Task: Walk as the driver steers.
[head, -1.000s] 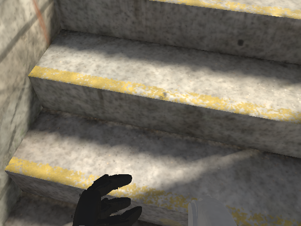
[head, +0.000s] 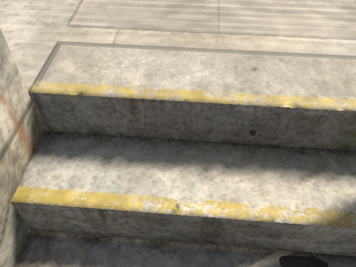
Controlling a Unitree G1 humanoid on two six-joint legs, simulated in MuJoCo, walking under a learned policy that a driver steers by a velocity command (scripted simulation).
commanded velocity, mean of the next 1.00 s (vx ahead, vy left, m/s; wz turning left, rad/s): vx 0.28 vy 0.00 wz -0.30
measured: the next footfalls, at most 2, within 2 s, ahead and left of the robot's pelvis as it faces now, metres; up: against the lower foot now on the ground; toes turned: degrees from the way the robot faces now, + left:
right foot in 0.12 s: +0.05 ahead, -0.13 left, +0.00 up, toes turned -7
left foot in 0.60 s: +0.13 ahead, +0.09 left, +0.00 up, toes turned -13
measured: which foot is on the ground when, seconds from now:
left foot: down 0.00-0.14, up 0.16-0.58, down 0.60-1.00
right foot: up 0.00-0.10, down 0.12-0.62, up 0.64-0.98, down 1.00-1.00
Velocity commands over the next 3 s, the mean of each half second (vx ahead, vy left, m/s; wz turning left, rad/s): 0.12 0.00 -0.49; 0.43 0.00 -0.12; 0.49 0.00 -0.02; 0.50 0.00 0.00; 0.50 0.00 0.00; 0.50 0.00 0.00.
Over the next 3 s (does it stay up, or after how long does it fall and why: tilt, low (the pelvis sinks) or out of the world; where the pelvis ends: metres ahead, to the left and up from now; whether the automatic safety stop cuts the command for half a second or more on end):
stays up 1.32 -0.25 0.55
